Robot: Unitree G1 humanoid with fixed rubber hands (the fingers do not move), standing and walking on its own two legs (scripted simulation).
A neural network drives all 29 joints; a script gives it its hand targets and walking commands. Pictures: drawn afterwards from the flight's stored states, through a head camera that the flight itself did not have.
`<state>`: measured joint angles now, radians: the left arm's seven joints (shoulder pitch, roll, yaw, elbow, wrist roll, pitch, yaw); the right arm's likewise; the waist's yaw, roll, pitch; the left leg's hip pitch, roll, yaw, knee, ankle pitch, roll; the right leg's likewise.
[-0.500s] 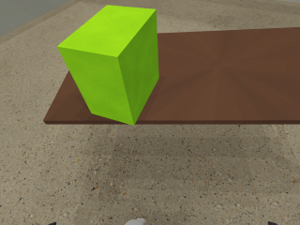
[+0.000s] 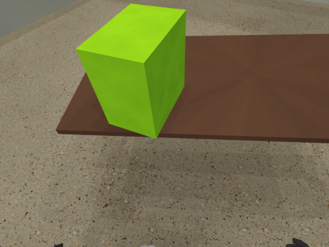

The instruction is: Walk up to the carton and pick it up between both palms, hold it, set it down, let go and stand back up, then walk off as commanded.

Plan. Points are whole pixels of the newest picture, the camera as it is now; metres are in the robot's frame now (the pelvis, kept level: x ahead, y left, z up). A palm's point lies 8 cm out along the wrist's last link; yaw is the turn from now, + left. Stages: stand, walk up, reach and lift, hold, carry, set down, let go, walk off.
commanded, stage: walk up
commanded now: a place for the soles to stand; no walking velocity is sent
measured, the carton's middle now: (143, 72) +0.60 +0.11 +0.08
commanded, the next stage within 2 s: none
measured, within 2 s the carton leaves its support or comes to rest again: neither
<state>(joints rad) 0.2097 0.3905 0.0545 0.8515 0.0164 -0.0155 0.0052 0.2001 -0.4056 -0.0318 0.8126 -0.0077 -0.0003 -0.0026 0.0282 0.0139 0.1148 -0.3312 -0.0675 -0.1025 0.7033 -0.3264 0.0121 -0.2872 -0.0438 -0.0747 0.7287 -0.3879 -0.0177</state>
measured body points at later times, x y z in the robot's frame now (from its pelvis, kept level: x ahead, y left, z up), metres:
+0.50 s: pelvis +0.00 +0.04 +0.01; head +0.03 +0.05 +0.45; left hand +0.09 +0.37 -0.10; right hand +0.13 -0.27 -0.10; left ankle +0.02 +0.16 -0.72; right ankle +0.00 -0.09 -0.72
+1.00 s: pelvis +0.03 +0.09 +0.00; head +0.05 +0.09 +0.45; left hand +0.07 +0.44 -0.09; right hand +0.18 -0.21 -0.10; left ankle +0.10 +0.23 -0.71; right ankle +0.00 -0.09 -0.71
